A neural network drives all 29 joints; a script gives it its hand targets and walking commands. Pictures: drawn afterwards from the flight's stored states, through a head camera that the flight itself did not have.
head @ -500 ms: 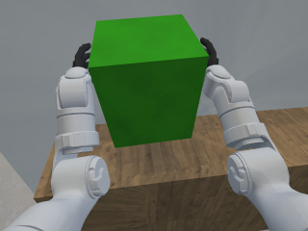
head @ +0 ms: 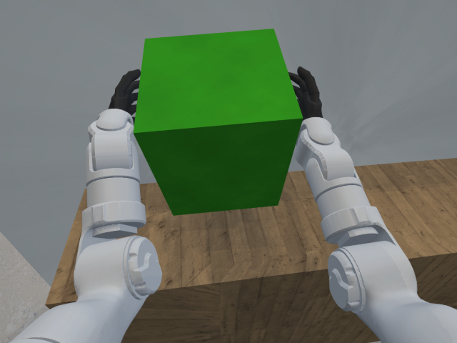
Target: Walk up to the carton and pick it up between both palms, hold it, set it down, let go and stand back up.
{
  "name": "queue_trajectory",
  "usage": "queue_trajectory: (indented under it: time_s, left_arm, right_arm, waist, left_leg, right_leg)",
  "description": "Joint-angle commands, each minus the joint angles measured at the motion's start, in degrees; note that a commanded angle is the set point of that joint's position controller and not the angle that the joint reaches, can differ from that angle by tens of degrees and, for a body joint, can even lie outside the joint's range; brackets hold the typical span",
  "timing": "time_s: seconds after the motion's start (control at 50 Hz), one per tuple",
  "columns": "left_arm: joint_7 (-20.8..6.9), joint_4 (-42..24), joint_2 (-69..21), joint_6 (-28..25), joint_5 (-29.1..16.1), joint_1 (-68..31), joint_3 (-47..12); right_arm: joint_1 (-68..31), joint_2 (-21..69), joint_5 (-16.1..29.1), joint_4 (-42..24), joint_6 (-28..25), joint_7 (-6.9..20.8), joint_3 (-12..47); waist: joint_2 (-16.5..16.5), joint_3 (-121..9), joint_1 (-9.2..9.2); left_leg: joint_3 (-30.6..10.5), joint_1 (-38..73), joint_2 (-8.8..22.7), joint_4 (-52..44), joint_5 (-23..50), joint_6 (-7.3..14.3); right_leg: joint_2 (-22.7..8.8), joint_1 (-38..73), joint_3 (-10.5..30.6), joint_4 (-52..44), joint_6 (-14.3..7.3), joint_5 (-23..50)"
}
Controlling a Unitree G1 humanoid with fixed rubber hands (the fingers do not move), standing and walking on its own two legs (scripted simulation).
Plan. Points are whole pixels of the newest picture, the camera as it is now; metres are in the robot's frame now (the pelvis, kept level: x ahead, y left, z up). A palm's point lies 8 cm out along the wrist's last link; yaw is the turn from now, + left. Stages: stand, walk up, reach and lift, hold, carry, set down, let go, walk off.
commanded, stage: set down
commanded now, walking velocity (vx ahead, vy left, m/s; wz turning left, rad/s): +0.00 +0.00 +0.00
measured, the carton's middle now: (218, 131) +0.41 -0.02 +0.20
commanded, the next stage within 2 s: none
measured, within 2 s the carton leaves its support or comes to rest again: neither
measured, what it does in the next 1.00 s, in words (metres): stands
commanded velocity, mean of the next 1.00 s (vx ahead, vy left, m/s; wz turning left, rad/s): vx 0.00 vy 0.00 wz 0.00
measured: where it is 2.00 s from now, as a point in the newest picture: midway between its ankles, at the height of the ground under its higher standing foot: outside the picture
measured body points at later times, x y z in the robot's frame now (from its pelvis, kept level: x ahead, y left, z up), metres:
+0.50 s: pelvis -0.01 +0.01 +0.00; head -0.04 +0.04 +0.45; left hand +0.42 +0.14 +0.21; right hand +0.37 -0.16 +0.21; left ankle -0.03 +0.10 -0.75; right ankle +0.03 -0.13 -0.75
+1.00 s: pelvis +0.00 +0.02 +0.00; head -0.02 +0.05 +0.45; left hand +0.44 +0.14 +0.17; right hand +0.37 -0.16 +0.18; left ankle -0.03 +0.10 -0.75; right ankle +0.03 -0.13 -0.75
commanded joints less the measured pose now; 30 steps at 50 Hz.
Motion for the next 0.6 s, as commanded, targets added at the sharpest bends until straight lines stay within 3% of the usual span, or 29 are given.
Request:
queue_trajectory:
  time_s: [0.0, 0.04, 0.08, 0.1, 0.14, 0.18, 0.2, 0.24, 0.26, 0.28, 0.3, 0.34, 0.38, 0.4, 0.48, 0.58]
  left_arm:
    - [-5.71, -13.37, -25.09, -5.46, -11.51, -29.29, -23.35]
    - [-4.56, -17.60, -27.48, -6.57, -14.76, -29.09, -29.28]
    - [-3.56, -18.50, -28.28, -6.19, -15.73, -28.62, -31.18]
    - [-3.84, -17.18, -26.76, -6.31, -15.18, -29.05, -29.51]
    - [-4.69, -11.50, -25.07, -5.59, -11.89, -28.09, -24.42]
    - [-5.97, -7.18, -24.28, -4.32, -9.27, -26.28, -20.69]
    - [-6.56, -5.24, -24.58, -3.73, -8.80, -25.59, -20.52]
    - [-7.39, -3.01, -23.80, -3.51, -6.68, -24.66, -18.13]
    - [-7.58, -3.10, -24.98, -3.31, -7.10, -25.34, -19.22]
    - [-8.02, -1.32, -23.74, -3.54, -6.36, -25.96, -17.70]
    - [-8.03, -0.84, -24.60, -3.62, -6.38, -25.97, -18.05]
    - [-8.26, 0.25, -23.96, -4.61, -5.90, -28.15, -16.65]
    - [-8.14, 0.63, -23.67, -5.71, -6.68, -29.15, -17.07]
    - [-8.41, 2.51, -23.07, -6.26, -6.24, -28.64, -15.60]
    - [-7.21, 0.78, -23.48, -9.84, -8.08, -33.81, -18.11]
    - [-6.31, -1.34, -25.80, -12.49, -11.04, -32.88, -22.46]
  right_arm:
    - [-35.09, 31.92, 5.53, -23.51, -10.07, 3.73, 23.03]
    - [-35.25, 34.74, 6.13, -29.13, -11.55, 3.07, 27.79]
    - [-35.31, 33.71, 5.85, -30.33, -11.59, 2.80, 27.37]
    - [-35.53, 33.40, 5.22, -29.67, -11.05, 2.74, 26.20]
    - [-31.93, 30.62, 1.89, -25.12, -9.74, 3.39, 20.67]
    - [-31.13, 29.02, -0.14, -22.33, -8.93, 4.03, 17.30]
    - [-30.60, 27.74, -1.03, -20.46, -8.86, 4.20, 15.43]
    - [-29.09, 27.01, -2.23, -17.96, -8.83, 4.65, 13.24]
    - [-29.14, 26.09, -2.62, -18.24, -9.03, 4.85, 12.67]
    - [-29.86, 25.79, -3.49, -16.73, -9.07, 5.13, 10.97]
    - [-29.15, 25.14, -4.35, -16.10, -9.25, 5.39, 9.35]
    - [-28.29, 26.04, -5.88, -13.71, -9.86, 6.02, 7.18]
    - [-29.01, 26.05, -6.83, -13.55, -10.59, 6.24, 6.97]
    - [-28.77, 26.79, -7.57, -13.12, -10.59, 6.50, 6.64]
    - [-29.27, 30.64, -7.63, -12.58, -13.27, 6.32, 9.77]
    - [-27.90, 34.59, -5.88, -15.09, -15.30, 5.10, 15.14]
  waist:
    - [-0.75, -25.27, 2.45]
    - [-0.04, -29.79, 2.58]
    - [1.31, -28.65, 2.22]
    - [-0.31, -27.18, 2.30]
    - [-1.82, -17.32, 1.38]
    - [-2.34, -12.35, 2.49]
    - [-0.85, -10.54, 1.26]
    - [-0.78, -8.20, 1.64]
    - [-0.06, -7.88, 0.62]
    - [-0.08, -6.71, 1.29]
    - [0.36, -5.10, 0.19]
    - [0.10, -4.14, 0.42]
    - [-0.48, -5.19, 0.03]
    - [-1.30, -4.20, 0.71]
    - [-0.55, -13.32, 1.14]
    - [0.18, -21.44, 1.70]
  left_leg:
    - [0.62, -1.53, -3.59, -0.89, 34.90, -3.52]
    - [0.66, 0.08, -3.61, 0.70, 38.78, -4.19]
    - [0.46, 0.75, -3.15, 0.42, 37.82, -4.32]
    - [0.55, 0.66, -2.84, -0.20, 35.15, -3.84]
    - [0.97, -3.65, -2.71, -3.83, 21.95, -2.09]
    - [1.65, -5.38, -2.25, -6.61, 13.31, -0.76]
    - [1.93, -5.54, -2.11, -7.11, 12.04, -0.90]
    - [2.01, -5.84, -1.56, -7.72, 10.82, -1.10]
    - [2.18, -5.65, -1.57, -7.52, 11.68, -1.61]
    - [2.15, -5.56, -1.23, -8.02, 9.99, -1.57]
    - [2.61, -6.28, -0.95, -8.42, 7.39, -1.91]
    - [2.82, -6.76, -0.62, -9.13, 4.92, -1.96]
    - [2.99, -6.89, -0.24, -9.12, 5.62, -1.98]
    - [3.41, -8.06, -0.65, -9.39, 4.45, -1.31]
    - [3.15, -4.76, -0.97, -6.74, 14.02, -2.06]
    - [2.87, -1.98, -1.32, -2.79, 25.98, -3.36]
  right_leg:
    - [1.40, 27.07, -4.07, 4.43, 3.61, 35.20]
    - [0.96, 28.37, -3.91, 5.28, 3.62, 40.05]
    - [1.26, 26.20, -4.18, 4.45, 3.23, 36.74]
    - [0.89, 25.39, -4.01, 3.84, 3.07, 35.47]
    - [0.21, 23.39, -4.10, 1.78, 2.37, 24.01]
    - [-0.14, 21.56, -3.95, 0.35, 2.08, 14.44]
    - [0.10, 20.66, -4.35, -0.05, 1.74, 11.37]
    - [0.35, 19.11, -4.42, -0.68, 1.28, 7.95]
    - [0.91, 18.41, -4.80, -1.06, 0.75, 6.75]
    - [0.74, 17.30, -4.87, -1.46, 0.72, 4.57]
    - [0.80, 16.39, -5.14, -1.65, 0.34, 2.00]
    - [0.88, 15.05, -5.07, -2.21, 0.07, -1.36]
    - [0.75, 15.04, -5.38, -1.49, 0.19, -0.82]
    - [0.54, 15.02, -5.18, -1.80, 0.42, -1.19]
    - [0.65, 15.94, -5.72, 0.12, 1.20, 6.25]
    - [0.93, 18.84, -5.29, 1.55, 1.95, 18.75]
